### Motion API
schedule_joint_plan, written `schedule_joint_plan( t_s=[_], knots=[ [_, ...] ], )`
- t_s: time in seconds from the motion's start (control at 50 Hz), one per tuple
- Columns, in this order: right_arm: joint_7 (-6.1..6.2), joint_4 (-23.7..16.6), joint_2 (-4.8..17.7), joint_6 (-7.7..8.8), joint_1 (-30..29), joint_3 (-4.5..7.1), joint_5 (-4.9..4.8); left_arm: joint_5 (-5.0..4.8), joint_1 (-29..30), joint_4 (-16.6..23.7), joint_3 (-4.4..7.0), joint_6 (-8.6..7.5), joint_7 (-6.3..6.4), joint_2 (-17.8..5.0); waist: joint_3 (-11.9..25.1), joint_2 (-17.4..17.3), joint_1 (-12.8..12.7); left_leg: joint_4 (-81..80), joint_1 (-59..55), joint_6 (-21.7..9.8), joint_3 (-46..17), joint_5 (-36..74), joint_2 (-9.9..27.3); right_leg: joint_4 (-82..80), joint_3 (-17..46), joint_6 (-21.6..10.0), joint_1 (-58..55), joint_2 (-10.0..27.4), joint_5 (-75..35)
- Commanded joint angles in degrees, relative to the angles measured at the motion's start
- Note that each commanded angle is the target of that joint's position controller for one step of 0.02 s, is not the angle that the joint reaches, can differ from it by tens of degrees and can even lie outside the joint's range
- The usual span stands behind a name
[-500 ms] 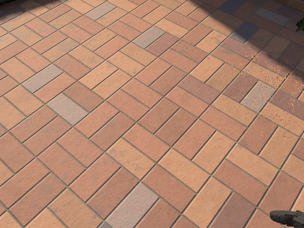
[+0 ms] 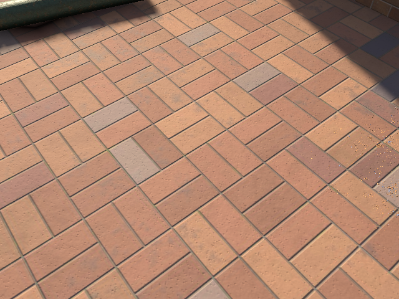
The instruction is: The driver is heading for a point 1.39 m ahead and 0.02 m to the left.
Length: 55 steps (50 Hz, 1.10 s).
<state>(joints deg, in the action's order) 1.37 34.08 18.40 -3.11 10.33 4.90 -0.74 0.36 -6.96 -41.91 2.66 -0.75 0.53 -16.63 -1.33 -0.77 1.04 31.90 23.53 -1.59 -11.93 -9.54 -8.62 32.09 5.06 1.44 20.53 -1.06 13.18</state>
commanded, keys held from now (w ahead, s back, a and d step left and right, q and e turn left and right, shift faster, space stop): q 0.08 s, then no key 0.44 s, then w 0.48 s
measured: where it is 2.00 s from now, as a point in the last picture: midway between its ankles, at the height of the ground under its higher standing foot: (189, 236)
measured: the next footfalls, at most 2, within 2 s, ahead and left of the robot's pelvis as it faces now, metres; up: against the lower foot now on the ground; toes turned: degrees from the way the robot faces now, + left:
left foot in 0.36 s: +0.02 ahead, +0.13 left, +0.00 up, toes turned +6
right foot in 0.82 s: +0.13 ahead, -0.10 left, +0.00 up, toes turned +7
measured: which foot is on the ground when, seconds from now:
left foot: down 0.00-0.00, up 0.02-0.34, down 0.36-0.82, up 0.84-1.00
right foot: down 0.00-0.56, up 0.58-0.80, down 0.82-1.00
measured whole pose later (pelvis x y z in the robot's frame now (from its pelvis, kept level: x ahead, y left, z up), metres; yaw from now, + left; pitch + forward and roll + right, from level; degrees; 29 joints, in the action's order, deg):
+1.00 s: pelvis +0.12 -0.02 +0.02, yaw +9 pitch +1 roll +2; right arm -0.4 42.6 17.3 3.3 13.6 3.8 -1.0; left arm 0.2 -22.6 -49.0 1.5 -5.0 -1.2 -14.7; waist 0.2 -1.9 -2.6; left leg 59.6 30.9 -2.0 -1.0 -12.8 3.0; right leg 20.1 -2.1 -3.6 6.0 -1.3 15.1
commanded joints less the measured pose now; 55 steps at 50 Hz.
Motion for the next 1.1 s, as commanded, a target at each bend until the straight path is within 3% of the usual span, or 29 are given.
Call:
schedule_joint_plan(
  t_s=[0.02,0.04,0.06,0.08,0.12,0.22,0.28,0.34,0.36,0.38,0.4,0.42,0.44,0.5,0.54,0.58,0.62,0.66,0.7,0.76,0.8,0.82,0.84,0.86,0.88,0.92,0.96,1.04,1.1],
  knots=[
    [0.24,-5.71,4.03,0.74,0.62,1.16,-0.76,2.35,-3.61,2.62,4.32,-0.17,0.29,-15.15,5.15,16.43,0.50,11.75,11.34,-0.60,2.13,-22.87,-1.09,-15.42,20.73,-12.35,-13.25,20.97,-11.61],
    [0.12,-4.91,9.09,1.51,1.30,2.60,0.56,2.93,-2.07,4.11,3.82,-0.39,0.40,-12.08,5.37,15.65,-0.65,26.06,12.43,2.21,2.56,-25.45,2.04,-15.97,25.49,-17.29,-10.68,25.60,-15.43],
    [-0.11,-3.38,11.02,1.38,2.37,3.55,0.07,2.34,0.59,5.23,2.95,-0.43,0.86,-9.13,5.02,10.95,0.31,32.06,11.79,3.16,2.36,-21.80,3.42,-14.59,19.76,-15.85,-9.73,22.95,-16.42],
    [0.07,-1.74,10.09,0.71,3.71,3.61,-0.17,1.41,2.77,5.67,2.61,-0.30,1.12,-7.49,4.02,8.38,1.16,34.85,11.67,4.29,3.46,-18.76,4.06,-13.46,13.74,-13.01,-9.57,18.90,-15.63],
    [0.27,-1.11,6.35,-0.23,3.73,2.60,0.11,0.09,2.28,5.44,2.05,0.03,1.43,-6.24,3.03,7.62,0.18,38.73,12.42,5.95,4.34,-15.36,4.24,-12.70,8.44,-12.07,-10.44,15.75,-18.36],
    [-0.02,-3.10,2.15,0.17,-1.58,0.45,0.12,0.21,-0.99,4.13,2.64,1.12,1.25,-7.90,5.29,11.24,-2.85,21.00,5.97,7.12,8.60,-15.39,6.70,-11.61,3.37,-13.41,-15.37,14.50,-21.63],
    [-0.58,-2.96,2.41,0.30,-1.95,0.06,0.07,-0.59,-1.98,3.19,3.09,1.39,0.65,-9.53,5.83,13.35,-3.65,9.07,-1.90,6.16,11.44,-14.95,7.38,-10.89,3.72,-14.02,-14.24,15.69,-22.90],
    [-0.98,-0.26,2.53,0.48,2.28,0.17,0.36,-1.97,-2.77,1.74,2.41,1.29,0.38,-8.46,4.94,11.19,-1.12,-12.23,-13.34,2.71,13.12,0.45,6.50,-7.78,2.52,-10.83,-10.33,13.99,-20.20],
    [-0.74,-0.55,4.34,0.48,2.44,0.30,0.71,-1.43,-5.40,0.74,1.84,0.69,0.11,-7.08,6.26,8.05,-1.68,-13.39,-20.53,0.89,8.39,6.96,9.85,-6.40,1.40,-6.88,-5.93,12.66,-14.63],
    [-0.03,-1.17,8.97,0.27,3.38,1.02,1.41,1.23,-6.43,1.73,0.54,-0.22,-0.59,-3.61,10.02,-5.43,-3.67,-10.38,-27.51,-2.86,-3.42,23.89,20.77,2.26,-4.07,-1.95,0.20,7.62,-0.53],
    [-0.43,-0.69,6.36,0.52,-0.67,0.03,2.25,1.20,-4.50,2.51,0.01,-0.57,-0.46,-2.21,8.45,-12.08,-4.12,-10.34,-18.17,-9.53,-5.17,19.66,24.22,-0.67,-5.52,0.76,-0.68,5.08,10.37],
    [-0.91,-1.54,3.23,1.20,-3.72,-0.70,2.38,1.16,-2.38,1.97,0.44,-0.40,-0.13,-4.77,6.04,-8.30,-3.08,-11.46,-14.78,-9.14,-3.14,10.54,20.77,-1.46,-5.31,1.95,-3.93,5.24,6.77],
    [-1.00,-0.56,1.78,1.74,-3.94,-1.15,2.62,1.18,-1.16,1.70,0.50,-0.38,-0.15,-4.90,5.59,-7.71,-2.98,-11.33,-14.60,-6.28,-0.80,4.62,17.62,-3.64,-5.34,2.07,-4.91,4.95,0.95],
    [-1.09,0.73,2.66,2.57,-2.56,-1.29,2.17,0.95,-2.55,0.16,0.77,0.23,0.15,-6.67,1.87,-5.92,-2.29,-11.76,-10.63,-2.71,1.16,0.32,14.43,-5.62,-4.81,2.16,-7.71,5.43,-4.83],
    [-0.92,2.03,2.19,2.58,-0.74,-1.53,2.05,0.75,-3.59,-1.15,0.45,0.04,0.06,-5.38,2.40,-4.13,-2.02,-11.55,-11.57,-2.32,2.03,-5.24,13.24,-5.71,-6.11,1.95,-8.32,4.42,-2.24],
    [-0.46,2.62,5.32,2.03,1.10,-0.59,1.38,-0.01,-3.06,-1.70,0.55,-0.20,0.32,-5.05,0.10,-6.12,-0.15,-15.16,-11.35,-5.08,-2.21,-23.63,14.97,-0.15,-9.53,1.46,-3.13,1.38,6.23],
    [-0.21,3.52,7.79,2.08,3.96,0.17,0.76,-0.94,-0.88,-0.54,0.80,-1.08,0.32,-5.32,-4.59,-9.15,1.83,-20.42,-11.22,-9.63,-11.36,-34.15,20.75,7.00,-8.84,-0.23,5.60,1.29,11.59],
    [-0.06,4.60,7.02,3.37,6.08,0.14,0.44,-1.73,0.40,0.55,1.28,-2.41,-0.21,-5.92,-5.70,-10.85,2.46,-21.91,-14.43,-12.43,-16.89,-30.87,25.03,15.32,-4.65,-2.59,12.87,4.23,16.73],
    [-0.15,4.69,5.74,4.33,4.87,-0.04,-0.35,-2.20,-0.22,0.48,1.30,-3.62,-1.20,-5.70,-4.59,-8.61,1.43,-21.39,-17.82,-12.29,-15.20,-25.34,25.29,13.86,-3.45,-4.49,14.71,6.01,17.20],
    [-0.81,4.01,6.34,4.24,-0.53,0.19,-0.95,-1.62,-5.69,-2.54,0.97,-4.60,-2.40,-4.36,-0.86,-5.71,-2.67,-18.41,-9.99,-9.26,-4.30,-14.13,19.58,0.10,-8.04,-4.76,-3.79,2.82,2.61],
    [-1.10,4.45,3.75,4.16,-0.24,-0.46,-0.25,-1.19,-15.11,-6.52,1.72,-4.31,-2.33,-5.28,2.29,-3.10,-6.41,-10.48,-1.41,-6.67,0.95,-13.54,15.63,-2.90,-9.12,-3.55,-19.94,0.35,-2.56],
    [-1.37,3.90,-0.27,4.58,-1.01,-1.70,0.47,-1.13,-20.62,-7.16,2.38,-4.36,-1.79,-8.14,3.00,5.24,-8.32,4.36,5.00,-2.90,6.58,-13.42,10.72,-9.09,2.93,-6.03,-25.82,8.67,4.00],
    [-1.07,0.74,-1.12,5.75,-0.94,-1.91,0.12,-0.76,-23.61,-6.41,3.91,-4.54,-1.92,-16.10,4.13,19.58,-8.18,22.58,17.41,0.63,11.01,-22.47,4.63,-19.81,29.90,-15.02,-29.84,22.55,17.04],
    [-0.82,1.13,3.32,6.68,-0.46,-0.71,-1.36,-0.25,-20.69,-5.47,2.95,-4.91,-1.96,-12.81,1.64,13.56,-7.04,31.95,22.35,0.23,5.93,-24.01,7.41,-23.29,37.37,-18.56,-26.90,25.20,28.26],
    [-1.06,1.74,4.87,7.32,-0.51,-0.23,-2.01,-0.43,-16.96,-4.43,2.07,-5.17,-1.67,-9.93,-3.07,10.25,-5.56,34.45,26.08,-0.91,5.33,-17.79,10.47,-23.08,31.97,-16.91,-24.93,23.44,28.93],
    [-1.26,3.39,4.20,7.91,-0.41,-0.11,-0.59,-0.10,-13.60,-3.48,1.29,-5.26,-1.63,-8.02,-4.31,6.32,-4.10,31.96,25.43,-1.58,6.79,-7.88,13.46,-23.00,20.86,-13.32,-22.93,18.37,15.95],
    [-1.86,4.14,3.04,7.78,-0.42,-0.10,-0.05,0.00,-14.12,-3.54,0.69,-5.08,-1.53,-6.62,-3.16,6.55,-3.69,28.62,21.48,-0.95,8.29,-1.68,14.38,-23.79,12.47,-11.35,-21.31,14.68,2.80],
    [-2.29,2.85,0.57,7.39,-4.42,-0.79,0.17,-0.34,-16.79,-4.70,0.55,-4.46,-0.95,-6.75,-2.44,4.91,-4.21,19.94,21.57,1.72,11.10,5.46,13.78,-24.28,3.80,-11.60,-21.66,12.53,-16.50],
    [-2.99,1.05,-1.12,7.94,-10.56,-1.71,-0.17,-0.44,-18.16,-5.40,0.51,-3.92,-0.21,-7.12,-3.87,5.34,-5.78,8.35,16.75,2.43,13.05,12.99,12.43,-25.83,-0.57,-10.71,-18.54,10.72,-17.57]
  ],
)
